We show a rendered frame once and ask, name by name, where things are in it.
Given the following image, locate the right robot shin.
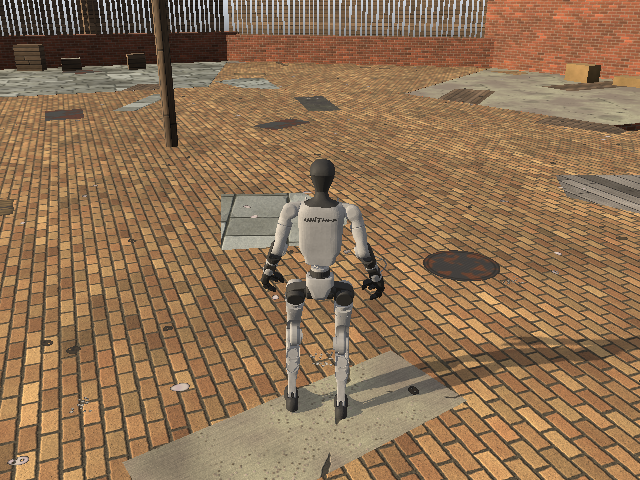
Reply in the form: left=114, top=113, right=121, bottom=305
left=335, top=337, right=349, bottom=406

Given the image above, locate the robot shin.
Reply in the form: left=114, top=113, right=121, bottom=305
left=286, top=329, right=300, bottom=398
left=335, top=337, right=349, bottom=406

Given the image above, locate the left robot hand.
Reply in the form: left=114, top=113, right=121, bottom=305
left=261, top=272, right=284, bottom=292

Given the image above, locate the robot left forearm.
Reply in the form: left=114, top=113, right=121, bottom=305
left=263, top=240, right=282, bottom=276

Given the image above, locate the left robot shin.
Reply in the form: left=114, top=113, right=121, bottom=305
left=286, top=329, right=300, bottom=398

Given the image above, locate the robot right upper arm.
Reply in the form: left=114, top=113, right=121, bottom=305
left=342, top=203, right=371, bottom=259

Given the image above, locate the robot right forearm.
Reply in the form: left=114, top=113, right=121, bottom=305
left=361, top=243, right=382, bottom=282

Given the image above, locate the robot left upper arm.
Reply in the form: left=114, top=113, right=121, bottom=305
left=271, top=201, right=301, bottom=256

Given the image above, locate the right robot hand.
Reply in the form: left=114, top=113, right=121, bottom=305
left=362, top=276, right=385, bottom=300

